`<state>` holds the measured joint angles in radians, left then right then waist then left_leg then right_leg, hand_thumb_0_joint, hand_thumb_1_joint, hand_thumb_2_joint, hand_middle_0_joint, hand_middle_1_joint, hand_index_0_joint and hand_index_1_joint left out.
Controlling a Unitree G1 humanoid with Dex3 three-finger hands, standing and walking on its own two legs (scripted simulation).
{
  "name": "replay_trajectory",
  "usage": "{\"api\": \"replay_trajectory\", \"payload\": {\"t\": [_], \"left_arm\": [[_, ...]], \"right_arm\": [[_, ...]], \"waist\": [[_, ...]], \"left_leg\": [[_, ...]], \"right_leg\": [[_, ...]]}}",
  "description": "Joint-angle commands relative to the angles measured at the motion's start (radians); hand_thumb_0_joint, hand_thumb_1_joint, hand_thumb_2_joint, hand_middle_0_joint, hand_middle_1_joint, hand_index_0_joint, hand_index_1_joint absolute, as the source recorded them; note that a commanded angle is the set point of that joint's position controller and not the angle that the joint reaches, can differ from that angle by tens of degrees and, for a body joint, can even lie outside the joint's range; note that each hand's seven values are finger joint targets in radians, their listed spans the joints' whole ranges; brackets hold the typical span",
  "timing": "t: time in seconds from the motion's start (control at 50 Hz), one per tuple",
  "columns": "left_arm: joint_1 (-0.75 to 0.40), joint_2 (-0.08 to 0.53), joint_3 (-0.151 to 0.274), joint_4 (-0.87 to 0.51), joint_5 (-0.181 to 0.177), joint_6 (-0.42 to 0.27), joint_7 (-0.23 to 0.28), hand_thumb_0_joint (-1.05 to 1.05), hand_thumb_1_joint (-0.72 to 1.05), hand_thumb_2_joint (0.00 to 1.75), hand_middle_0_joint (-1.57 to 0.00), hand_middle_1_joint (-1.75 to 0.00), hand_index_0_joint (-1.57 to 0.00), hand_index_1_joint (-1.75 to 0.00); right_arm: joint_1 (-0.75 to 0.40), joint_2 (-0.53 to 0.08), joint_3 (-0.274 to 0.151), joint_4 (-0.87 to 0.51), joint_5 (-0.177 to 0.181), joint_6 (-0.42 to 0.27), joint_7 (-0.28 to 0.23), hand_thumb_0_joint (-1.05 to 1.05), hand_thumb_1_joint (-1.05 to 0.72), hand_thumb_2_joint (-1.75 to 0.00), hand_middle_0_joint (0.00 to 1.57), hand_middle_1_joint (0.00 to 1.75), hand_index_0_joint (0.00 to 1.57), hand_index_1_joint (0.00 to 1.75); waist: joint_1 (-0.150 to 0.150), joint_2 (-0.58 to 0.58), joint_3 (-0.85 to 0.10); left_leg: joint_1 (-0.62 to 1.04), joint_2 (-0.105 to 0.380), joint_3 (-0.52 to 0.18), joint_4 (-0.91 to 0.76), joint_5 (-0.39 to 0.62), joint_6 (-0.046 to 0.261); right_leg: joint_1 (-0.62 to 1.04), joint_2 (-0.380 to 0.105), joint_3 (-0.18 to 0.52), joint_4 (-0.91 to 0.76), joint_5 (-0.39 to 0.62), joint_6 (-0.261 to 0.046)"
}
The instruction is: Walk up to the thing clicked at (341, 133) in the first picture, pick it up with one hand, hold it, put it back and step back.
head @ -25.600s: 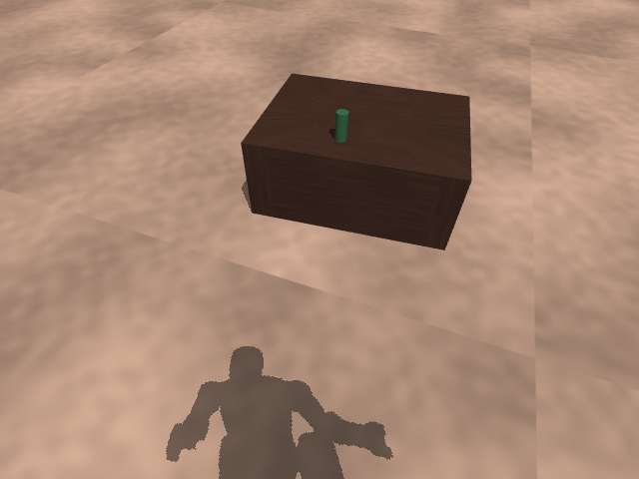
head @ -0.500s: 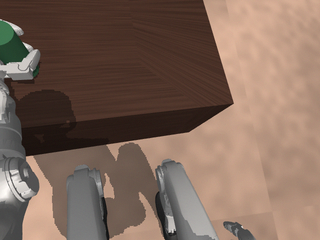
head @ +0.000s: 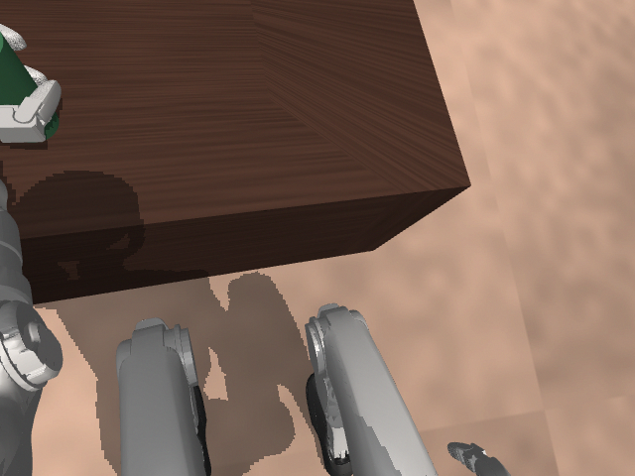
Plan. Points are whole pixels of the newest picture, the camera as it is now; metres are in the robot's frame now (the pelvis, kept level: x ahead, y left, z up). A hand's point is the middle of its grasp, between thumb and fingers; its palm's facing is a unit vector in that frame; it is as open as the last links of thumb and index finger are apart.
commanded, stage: loosen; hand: left
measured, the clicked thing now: (4, 87) +0.54 +0.28 +0.01
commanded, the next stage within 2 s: open in 0.04 s
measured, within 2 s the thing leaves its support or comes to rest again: neither
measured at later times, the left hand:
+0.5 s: hand (8, 81) +0.54 +0.27 +0.02, palm faces +0.26 -0.97 -0.02, open 11.9 cm
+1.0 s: hand out of the picture +0.55 +0.32 +0.12, palm faces +0.35 -0.94 -0.06, open 17.0 cm
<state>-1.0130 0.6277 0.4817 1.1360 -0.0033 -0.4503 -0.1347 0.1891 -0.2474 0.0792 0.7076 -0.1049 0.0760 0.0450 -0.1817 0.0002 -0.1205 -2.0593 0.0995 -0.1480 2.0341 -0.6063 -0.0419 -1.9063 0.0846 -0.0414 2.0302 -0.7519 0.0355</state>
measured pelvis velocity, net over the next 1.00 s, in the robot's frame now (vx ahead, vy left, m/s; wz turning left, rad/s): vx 0.01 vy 0.00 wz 0.01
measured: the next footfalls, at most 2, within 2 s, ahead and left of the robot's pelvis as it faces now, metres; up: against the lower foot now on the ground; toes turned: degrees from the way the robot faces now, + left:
none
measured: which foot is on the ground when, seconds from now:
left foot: down 0.00-1.00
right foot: down 0.00-1.00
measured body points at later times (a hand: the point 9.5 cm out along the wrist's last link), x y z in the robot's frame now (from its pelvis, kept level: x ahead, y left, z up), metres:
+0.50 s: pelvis +0.00 +0.00 +0.00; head +0.22 +0.05 +0.38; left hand +0.52 +0.32 +0.02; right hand +0.06 -0.27 -0.12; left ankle +0.09 +0.15 -0.41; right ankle +0.07 -0.13 -0.41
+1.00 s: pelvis +0.01 +0.00 +0.04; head +0.21 +0.05 +0.44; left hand +0.52 +0.37 +0.12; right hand +0.06 -0.26 -0.08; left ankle +0.09 +0.15 -0.41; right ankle +0.07 -0.13 -0.41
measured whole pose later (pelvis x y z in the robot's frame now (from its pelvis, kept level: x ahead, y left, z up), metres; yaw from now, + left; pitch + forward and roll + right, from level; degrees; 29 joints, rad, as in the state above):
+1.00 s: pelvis +0.01 +0.00 +0.04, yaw +1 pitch +35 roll -6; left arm -1.04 0.73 0.54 1.04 -0.03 -0.30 -0.15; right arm 0.20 -0.24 0.07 0.69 -0.05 0.10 0.01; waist -0.17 0.02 -0.14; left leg -1.92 0.11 -0.13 1.90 -0.60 -0.04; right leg -1.78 0.08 -0.04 1.89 -0.73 0.03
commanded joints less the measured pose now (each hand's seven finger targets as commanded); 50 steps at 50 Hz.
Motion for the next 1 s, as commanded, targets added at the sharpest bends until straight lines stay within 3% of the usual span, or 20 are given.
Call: {"api": "replay_trajectory", "payload": {"t": [0.0,0.04,0.1,0.12,0.18,0.24,0.3,0.34,0.38,0.44,0.48,0.56,0.62,0.66,0.76,0.84,0.88,0.94,0.96,0.98], "left_arm": [[-0.426,0.273,0.033,-0.268,-0.032,-0.076,0.001,0.0,0.14,1.01,-1.28,-1.23,-1.31,-1.22],[-0.427,0.197,0.001,-0.254,-0.048,-0.072,-0.008,0.0,0.11,0.85,-1.16,-1.1,-1.19,-1.06],[-0.421,0.253,0.043,-0.27,-0.062,-0.074,0.0,0.0,0.02,0.68,-1.08,-0.98,-1.11,-0.95],[-0.427,0.251,0.044,-0.284,-0.058,-0.076,0.004,0.0,-0.01,0.64,-1.07,-0.95,-1.1,-0.92],[-0.44,0.241,0.031,-0.291,-0.039,-0.078,0.009,0.0,-0.19,0.54,-0.86,-0.77,-0.88,-0.76],[-0.408,0.253,0.043,-0.261,-0.033,-0.073,0.015,0.0,-0.24,0.44,-0.78,-0.65,-0.79,-0.64],[-0.389,0.197,0.009,-0.213,-0.034,-0.058,0.007,0.0,-0.31,0.37,-0.69,-0.56,-0.7,-0.55],[-0.381,0.221,0.021,-0.209,-0.033,-0.051,0.004,0.0,-0.33,0.32,-0.64,-0.51,-0.65,-0.49],[-0.383,0.194,0.004,-0.202,-0.036,-0.048,-0.003,0.0,-0.33,0.3,-0.59,-0.47,-0.6,-0.46],[-0.405,0.243,0.033,-0.248,-0.043,-0.053,-0.001,0.0,-0.38,0.23,-0.51,-0.38,-0.52,-0.36],[-0.417,0.215,0.016,-0.279,-0.052,-0.055,-0.006,0.0,-0.4,0.2,-0.46,-0.33,-0.47,-0.32],[-0.406,0.252,0.044,-0.259,-0.045,-0.057,0.001,0.0,-0.47,0.14,-0.38,-0.25,-0.38,-0.24],[-0.41,0.227,0.026,-0.25,-0.044,-0.056,-0.001,0.0,-0.51,0.15,-0.26,-0.23,-0.28,-0.22],[-0.41,0.301,0.064,-0.277,-0.031,-0.054,0.011,0.0,-0.5,0.13,-0.22,-0.19,-0.24,-0.18],[-0.466,0.363,0.087,-0.375,-0.038,-0.029,0.011,0.0,-0.53,0.12,-0.16,-0.15,-0.17,-0.14],[-0.493,0.44,0.106,-0.418,-0.033,0.021,0.012,0.0,-0.53,0.09,-0.11,-0.1,-0.12,-0.09],[-0.497,0.425,0.088,-0.389,-0.039,0.058,0.008,0.0,-0.57,0.04,-0.08,-0.06,-0.09,-0.05],[-0.4,0.407,0.064,-0.278,-0.031,0.115,-0.016,0.0,-0.55,0.01,-0.06,-0.04,-0.07,-0.02],[-0.326,0.342,0.025,-0.196,-0.029,0.135,-0.032,0.0,-0.54,0.01,-0.06,-0.04,-0.07,-0.02],[-0.35,0.367,0.026,-0.241,-0.026,0.139,-0.045,0.0,-0.54,0.0,-0.05,-0.04,-0.07,-0.01]], "right_arm": [[0.205,-0.219,-0.077,-0.022,0.01,0.004,-0.015,0.0,-0.93,-0.89,0.2,0.3,0.2,0.3],[0.204,-0.216,-0.078,-0.021,0.013,0.002,-0.013,0.0,-0.92,-0.89,0.2,0.3,0.2,0.3],[0.195,-0.218,-0.077,-0.023,0.019,0.002,-0.017,0.0,-0.92,-0.89,0.2,0.3,0.2,0.3],[0.202,-0.215,-0.076,-0.02,0.018,0.001,-0.015,0.0,-0.92,-0.89,0.2,0.3,0.2,0.3],[0.192,-0.216,-0.08,-0.024,0.016,0.004,-0.015,0.0,-0.92,-0.9,0.2,0.3,0.2,0.3],[0.194,-0.212,-0.078,-0.023,0.013,0.008,-0.016,0.0,-0.92,-0.9,0.2,0.3,0.2,0.3],[0.196,-0.212,-0.077,-0.028,0.013,0.008,-0.015,0.0,-0.92,-0.9,0.2,0.3,0.2,0.3],[0.188,-0.22,-0.083,-0.034,0.016,0.009,-0.018,0.0,-0.92,-0.9,0.2,0.3,0.2,0.3],[0.189,-0.221,-0.082,-0.036,0.015,0.01,-0.017,0.0,-0.92,-0.9,0.2,0.3,0.2,0.3],[0.188,-0.217,-0.08,-0.044,0.019,0.01,-0.019,0.0,-0.92,-0.9,0.2,0.3,0.2,0.3],[0.199,-0.218,-0.08,-0.038,0.019,0.007,-0.017,0.0,-0.92,-0.9,0.2,0.3,0.2,0.3],[0.194,-0.216,-0.077,-0.032,0.015,0.008,-0.018,0.0,-0.92,-0.9,0.2,0.3,0.2,0.3],[0.192,-0.214,-0.075,-0.035,0.014,0.01,-0.017,0.0,-0.9,-0.9,0.2,0.3,0.2,0.3],[0.192,-0.219,-0.08,-0.039,0.012,0.014,-0.02,0.0,-0.9,-0.9,0.2,0.3,0.2,0.3],[0.199,-0.227,-0.091,-0.045,0.027,0.022,-0.029,0.0,-0.91,-0.9,0.2,0.3,0.2,0.3],[0.208,-0.224,-0.093,-0.057,0.041,0.03,-0.045,0.0,-0.91,-0.9,0.2,0.3,0.2,0.3],[0.22,-0.215,-0.089,-0.058,0.051,0.026,-0.052,0.0,-0.92,-0.9,0.2,0.3,0.2,0.3],[0.231,-0.223,-0.094,-0.042,0.064,0.02,-0.06,0.0,-0.91,-0.9,0.2,0.3,0.2,0.3],[0.226,-0.222,-0.093,-0.042,0.068,0.018,-0.06,0.0,-0.91,-0.9,0.2,0.3,0.2,0.3],[0.23,-0.225,-0.094,-0.039,0.07,0.013,-0.061,0.0,-0.9,-0.9,0.2,0.3,0.2,0.3]], "waist": [[0.021,0.255,-0.73],[-0.002,0.262,-0.712],[0.02,0.241,-0.7],[0.022,0.246,-0.71],[0.018,0.286,-0.702],[0.02,0.252,-0.697],[-0.001,0.226,-0.667],[0.01,0.233,-0.648],[0.0,0.238,-0.631],[0.014,0.218,-0.678],[0.009,0.232,-0.708],[0.015,0.218,-0.689],[0.014,0.239,-0.689],[0.034,0.245,-0.718],[0.047,0.308,-0.794],[0.038,0.291,-0.826],[0.013,0.266,-0.823],[0.005,0.219,-0.732],[0.003,0.215,-0.677],[0.006,0.222,-0.667]], "left_leg": [[0.634,-0.016,0.06,-0.172,0.186,0.065],[0.652,-0.014,0.051,-0.173,0.2,0.062],[0.611,-0.016,0.062,-0.162,0.189,0.067],[0.624,-0.014,0.059,-0.163,0.201,0.065],[0.664,-0.012,0.046,-0.183,0.184,0.058],[0.618,-0.014,0.06,-0.172,0.177,0.064],[0.597,-0.014,0.058,-0.167,0.173,0.066],[0.596,-0.015,0.057,-0.181,0.133,0.063],[0.595,-0.013,0.047,-0.18,0.123,0.06],[0.581,-0.018,0.063,-0.167,0.156,0.066],[0.615,-0.016,0.06,-0.159,0.208,0.067],[0.578,-0.014,0.067,-0.144,0.203,0.071],[0.596,-0.013,0.063,-0.155,0.173,0.066],[0.591,-0.015,0.071,-0.16,0.162,0.067],[0.703,-0.011,0.063,-0.215,0.164,0.061],[0.73,-0.012,0.065,-0.267,0.162,0.068],[0.742,-0.011,0.061,-0.302,0.168,0.074],[0.763,-0.009,0.059,-0.357,0.17,0.081],[0.788,-0.009,0.055,-0.379,0.18,0.079],[0.801,-0.008,0.056,-0.392,0.186,0.08]], "right_leg": [[0.243,-0.004,-0.054,-0.267,0.282,-0.067],[0.22,-0.005,-0.065,-0.252,0.292,-0.067],[0.235,-0.003,-0.055,-0.26,0.288,-0.063],[0.231,-0.003,-0.058,-0.251,0.292,-0.066],[0.181,-0.006,-0.064,-0.237,0.268,-0.073],[0.221,-0.003,-0.056,-0.257,0.273,-0.068],[0.213,-0.003,-0.062,-0.257,0.271,-0.066],[0.185,-0.003,-0.062,-0.259,0.234,-0.071],[0.174,-0.006,-0.069,-0.25,0.231,-0.071],[0.229,-0.003,-0.057,-0.261,0.262,-0.065],[0.237,-0.004,-0.059,-0.247,0.307,-0.065],[0.252,-0.003,-0.053,-0.25,0.31,-0.06],[0.221,-0.002,-0.055,-0.248,0.274,-0.066],[0.256,-0.002,-0.047,-0.263,0.264,-0.064],[0.274,-0.005,-0.045,-0.279,0.254,-0.071],[0.375,-0.009,-0.015,-0.371,0.262,-0.06],[0.429,-0.012,-0.007,-0.419,0.274,-0.054],[0.45,-0.012,-0.006,-0.487,0.276,-0.052],[0.434,-0.012,-0.02,-0.489,0.284,-0.057],[0.441,-0.014,-0.021,-0.507,0.289,-0.058]]}}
